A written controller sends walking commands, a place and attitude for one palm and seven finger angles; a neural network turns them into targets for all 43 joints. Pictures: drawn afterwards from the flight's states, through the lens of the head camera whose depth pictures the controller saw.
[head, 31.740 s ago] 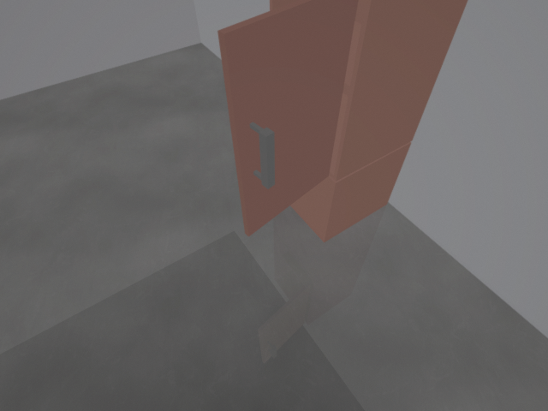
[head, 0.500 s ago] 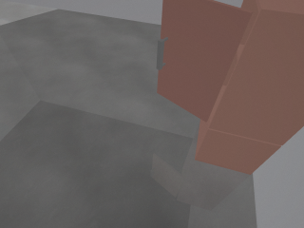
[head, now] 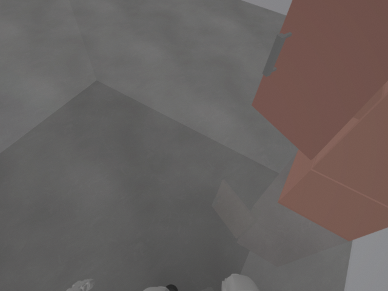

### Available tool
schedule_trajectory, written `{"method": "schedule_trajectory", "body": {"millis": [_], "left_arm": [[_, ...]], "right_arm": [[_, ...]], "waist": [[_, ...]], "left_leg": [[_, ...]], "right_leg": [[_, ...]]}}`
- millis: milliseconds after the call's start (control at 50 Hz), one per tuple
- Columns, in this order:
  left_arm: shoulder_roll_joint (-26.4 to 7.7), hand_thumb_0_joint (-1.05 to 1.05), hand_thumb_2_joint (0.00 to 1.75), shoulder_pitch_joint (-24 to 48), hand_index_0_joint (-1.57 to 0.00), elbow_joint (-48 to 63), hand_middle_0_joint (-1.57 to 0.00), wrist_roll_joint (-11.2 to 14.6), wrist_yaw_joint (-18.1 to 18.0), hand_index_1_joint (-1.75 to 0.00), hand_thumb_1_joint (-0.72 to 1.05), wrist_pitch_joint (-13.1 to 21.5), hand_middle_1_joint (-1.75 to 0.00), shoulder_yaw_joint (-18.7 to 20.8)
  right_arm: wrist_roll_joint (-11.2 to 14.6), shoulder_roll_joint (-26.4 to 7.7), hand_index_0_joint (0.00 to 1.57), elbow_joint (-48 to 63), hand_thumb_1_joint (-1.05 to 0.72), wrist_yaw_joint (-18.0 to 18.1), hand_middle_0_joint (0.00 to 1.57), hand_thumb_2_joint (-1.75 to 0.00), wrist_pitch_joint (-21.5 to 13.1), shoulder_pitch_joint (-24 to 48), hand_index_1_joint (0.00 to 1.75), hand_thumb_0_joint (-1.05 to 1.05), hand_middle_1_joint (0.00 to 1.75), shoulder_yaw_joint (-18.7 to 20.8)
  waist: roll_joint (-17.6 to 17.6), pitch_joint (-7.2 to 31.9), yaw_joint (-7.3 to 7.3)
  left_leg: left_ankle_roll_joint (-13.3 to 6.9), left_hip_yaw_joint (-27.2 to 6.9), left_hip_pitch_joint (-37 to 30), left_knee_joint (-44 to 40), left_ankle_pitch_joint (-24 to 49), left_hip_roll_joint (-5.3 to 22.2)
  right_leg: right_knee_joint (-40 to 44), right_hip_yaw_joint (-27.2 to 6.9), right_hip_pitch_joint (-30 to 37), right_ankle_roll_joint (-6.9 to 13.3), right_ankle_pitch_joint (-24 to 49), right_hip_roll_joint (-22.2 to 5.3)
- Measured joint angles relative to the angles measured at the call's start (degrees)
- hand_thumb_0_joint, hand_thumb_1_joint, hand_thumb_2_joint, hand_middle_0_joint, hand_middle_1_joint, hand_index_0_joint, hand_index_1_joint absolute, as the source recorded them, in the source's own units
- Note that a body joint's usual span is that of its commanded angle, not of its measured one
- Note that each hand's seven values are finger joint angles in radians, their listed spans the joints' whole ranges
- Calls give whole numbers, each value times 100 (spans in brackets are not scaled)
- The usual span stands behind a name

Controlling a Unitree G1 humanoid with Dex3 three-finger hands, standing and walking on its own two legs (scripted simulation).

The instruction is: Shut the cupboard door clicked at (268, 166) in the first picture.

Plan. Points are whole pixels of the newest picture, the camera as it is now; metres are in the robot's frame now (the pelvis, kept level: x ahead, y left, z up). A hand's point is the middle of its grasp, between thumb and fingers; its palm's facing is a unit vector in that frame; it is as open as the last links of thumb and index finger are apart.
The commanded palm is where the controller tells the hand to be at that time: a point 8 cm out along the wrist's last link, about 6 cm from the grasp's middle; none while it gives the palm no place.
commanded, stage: walk to a spot facing it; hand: left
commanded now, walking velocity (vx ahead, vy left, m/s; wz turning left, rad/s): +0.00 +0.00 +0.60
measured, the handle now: (277, 54) +0.88 -0.27 -0.04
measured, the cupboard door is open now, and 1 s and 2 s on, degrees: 65 65 65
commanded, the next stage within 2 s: turn to face it in 1.58 s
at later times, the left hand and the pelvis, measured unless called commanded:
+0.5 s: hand out of the picture +0.02 +0.14 -0.16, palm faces +0.32 -0.90 -0.31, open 7.4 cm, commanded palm none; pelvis +0.02 -0.07 +0.00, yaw +20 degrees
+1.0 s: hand out of the picture +0.02 +0.23 -0.17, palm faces +0.62 -0.75 -0.22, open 7.4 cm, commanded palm none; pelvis +0.09 +0.02 +0.00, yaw +38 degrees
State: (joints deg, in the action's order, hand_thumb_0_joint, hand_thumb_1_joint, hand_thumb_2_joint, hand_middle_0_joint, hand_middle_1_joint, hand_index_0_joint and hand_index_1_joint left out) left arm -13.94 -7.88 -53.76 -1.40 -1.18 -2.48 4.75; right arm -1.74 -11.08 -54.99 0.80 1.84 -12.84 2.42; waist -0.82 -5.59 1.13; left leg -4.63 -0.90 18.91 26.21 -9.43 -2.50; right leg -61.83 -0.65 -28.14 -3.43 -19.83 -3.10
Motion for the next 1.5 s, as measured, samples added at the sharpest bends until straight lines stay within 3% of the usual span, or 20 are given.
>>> {"method": "schedule_trajectory", "body": {"millis": [180, 280, 320, 360, 400, 460, 620, 700, 740, 760, 820, 880, 1040, 1180, 1200, 1240, 1280, 1320, 1400, 1500], "left_arm": [[-58, 0, 90, 213, -20, 242, -20, 19, -2, -30, 91, -22, -29, -55], [8, 0, 90, 87, -20, 391, -20, 62, -12, -30, 91, 71, -30, -151], [65, 0, 90, -23, -20, 367, -20, 20, -56, -30, 91, 121, -30, -165], [167, 0, 90, -118, -20, 296, -20, 13, -76, -30, 91, 80, -30, -229], [236, 0, 90, -241, -20, 253, -20, 30, -99, -30, 90, 77, -30, -244], [289, 1, 90, -392, -20, 246, -20, 37, -110, -30, 90, 138, -30, -256], [342, 0, 90, -734, -20, 303, -20, 2, -60, -30, 90, 261, -30, -244], [206, 0, 90, -1004, -20, 177, -20, -36, 0, -30, 90, 289, -30, -166], [92, 0, 90, -1191, -20, 84, -20, -19, 43, -30, 90, 290, -30, -124], [49, 0, 90, -1278, -20, 27, -20, 8, 71, -30, 90, 269, -30, -98], [-91, 1, 90, -1209, -20, -171, -20, 15, 111, -30, 90, 38, -30, -68], [-130, 1, 90, -952, -20, -145, -20, -1, 155, -30, 91, -21, -30, -30], [-75, 1, 90, -222, -20, 327, -20, 0, 287, -30, 91, 184, -29, -68], [37, 1, 90, 136, -20, 498, -20, 41, 329, -30, 91, 315, -29, -151], [63, 1, 90, 158, -20, 523, -20, 27, 325, -30, 91, 399, -30, -168], [191, 0, 90, 224, -20, 545, -20, -6, 276, -30, 91, 548, -30, -208], [303, 0, 90, 163, -20, 544, -20, -16, 213, -30, 91, 576, -30, -242], [399, 0, 90, 5, -20, 469, -20, -22, 140, -30, 91, 550, -30, -253], [501, 0, 90, -392, -20, 235, -20, -7, 48, -30, 91, 562, -30, -210], [309, -1, 90, -697, -20, 27, -20, -2, 2, -30, 94, 544, -30, -140]], "right_arm": [[-24, -142, 20, 138, -90, -60, 20, -90, 85, 48, 30, 0, 30, 122], [15, -255, 20, 210, -90, -83, 20, -90, 181, 42, 30, 0, 30, 218], [39, -324, 20, 188, -90, -98, 20, -90, 217, 125, 30, 0, 30, 281], [4, -416, 20, 217, -91, -130, 20, -90, 240, 162, 30, 0, 30, 333], [0, -448, 20, 241, -91, -164, 20, -90, 244, 168, 30, 0, 30, 339], [22, -425, 20, 265, -91, -209, 20, -90, 263, 185, 30, 0, 30, 290], [31, -323, 20, 250, -91, -262, 20, -90, 355, 496, 30, 0, 30, 141], [30, -236, 20, 340, -91, -313, 20, -90, 268, 689, 30, 0, 30, 79], [18, -210, 20, 453, -91, -331, 20, -90, 147, 742, 30, 0, 30, 36], [5, -224, 20, 527, -91, -333, 20, -90, 47, 766, 30, 0, 30, 19], [18, -182, 20, 643, -91, -251, 20, -90, -196, 729, 30, 0, 30, -36], [6, -156, 20, 624, -91, -144, 20, -90, -252, 416, 30, 0, 30, -74], [34, -12, 20, 108, -90, -107, 20, -90, -312, -393, 30, 0, 30, -127], [4, 2, 20, -228, -90, -99, 20, -90, -309, -887, 30, 0, 30, -59], [25, -18, 20, -284, -90, -106, 21, -90, -304, -952, 30, 0, 30, -40], [81, -89, 20, -401, -90, -106, 20, -90, -231, -861, 30, 0, 30, 10], [82, -125, 20, -413, -91, -115, 20, -90, -188, -751, 30, 0, 30, 51], [64, -150, 20, -367, -91, -143, 20, -90, -165, -630, 30, 1, 30, 86], [42, -168, 20, -141, -91, -213, 20, -90, -87, -304, 30, 1, 30, 141], [24, -156, 20, 141, -91, -281, 20, -90, -17, 205, 30, 0, 30, 135]], "waist": [[130, 85, 108], [200, 154, 79], [259, 133, 0], [393, 66, 56], [394, 29, 87], [282, -44, 114], [55, -218, -92], [-144, -180, -265], [-289, -113, -330], [-321, -74, -333], [-407, -97, -326], [-298, -21, -262], [-101, 91, -136], [69, 106, 130], [126, 105, 140], [285, -20, 142], [298, -90, 141], [265, -49, 140], [168, 88, 148], [47, 35, 39]], "left_leg": [[171, -687, 177, -137, 211, -193], [385, -1029, 394, 167, 126, -422], [509, -894, 728, 1083, -835, -440], [571, -658, 1092, 2429, -1384, -387], [659, -376, 1284, 3400, -1430, -242], [761, -103, 1241, 3851, -1373, 29], [720, 219, 665, 2792, -1497, 424], [551, 541, 324, 2008, -1684, 424], [424, 723, -32, 1226, -1507, 326], [306, 723, -129, 975, -1151, 282], [211, 670, -214, 1229, -1227, 178], [236, 434, -566, 803, -1187, 136], [252, -31, -1528, -438, -943, 75], [475, -226, -2021, -282, -1639, 155], [465, -283, -1912, 141, -1878, 187], [305, -405, -1213, 2010, -2145, 163], [199, -306, -430, 3760, -1884, 111], [215, -81, 246, 4617, -1405, 231], [356, 187, 1170, 4494, -879, 522], [471, 435, 1561, 3153, -575, 705]], "right_leg": [[1251, -120, 387, -38, -245, 202], [3058, -102, 1204, 126, 84, 363], [3208, -81, 1291, 367, 69, 360], [3182, 119, 1408, 454, 75, 322], [3253, 264, 1554, 472, 82, 226], [3292, 477, 1725, 478, 24, 54], [3123, 1168, 1985, 392, -306, -267], [2942, 1494, 2102, 261, -566, -429], [2644, 1581, 2083, 156, -797, -579], [2195, 1558, 1916, 133, -914, -672], [176, 801, 1056, 110, -1158, -566], [-499, 492, 352, 81, -665, -448], [494, 169, -672, -90, 693, -480], [2457, 360, -103, 97, 1051, -179], [2627, 405, 82, 195, 993, -118], [2277, 585, 129, 373, 660, -102], [2321, 758, 416, 429, 467, -169], [2623, 936, 776, 427, 445, -222], [3255, 1316, 1413, 400, 409, -278], [3616, 1784, 2016, 306, 202, -292]]}}
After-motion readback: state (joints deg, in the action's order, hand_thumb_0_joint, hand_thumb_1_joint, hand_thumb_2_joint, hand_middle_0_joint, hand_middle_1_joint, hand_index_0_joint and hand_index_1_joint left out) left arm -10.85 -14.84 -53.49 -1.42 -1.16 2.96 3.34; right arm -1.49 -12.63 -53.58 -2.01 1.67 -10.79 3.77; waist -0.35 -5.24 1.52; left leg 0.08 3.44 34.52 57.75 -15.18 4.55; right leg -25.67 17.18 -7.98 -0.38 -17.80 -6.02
